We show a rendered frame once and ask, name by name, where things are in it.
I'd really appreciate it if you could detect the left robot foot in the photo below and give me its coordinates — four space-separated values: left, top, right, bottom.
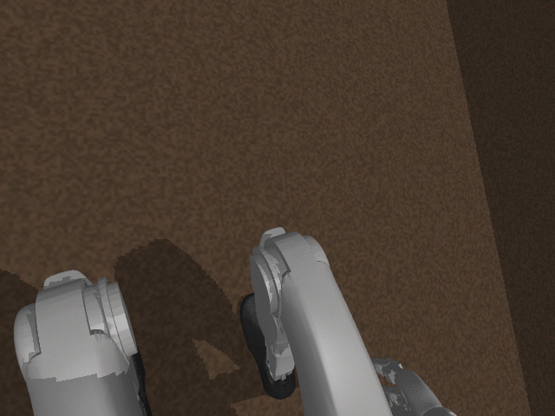
132 344 153 416

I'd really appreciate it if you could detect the right robot foot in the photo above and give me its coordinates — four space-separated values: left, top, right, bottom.
240 293 296 400

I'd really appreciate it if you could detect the right robot hand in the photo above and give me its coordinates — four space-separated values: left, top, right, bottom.
370 357 443 416

